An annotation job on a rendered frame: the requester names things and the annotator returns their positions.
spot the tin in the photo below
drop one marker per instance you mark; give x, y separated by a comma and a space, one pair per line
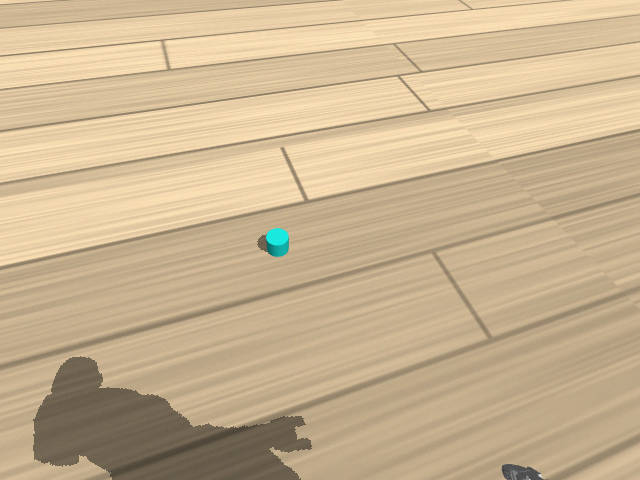
277, 242

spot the right robot hand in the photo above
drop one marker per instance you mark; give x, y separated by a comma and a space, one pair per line
516, 472

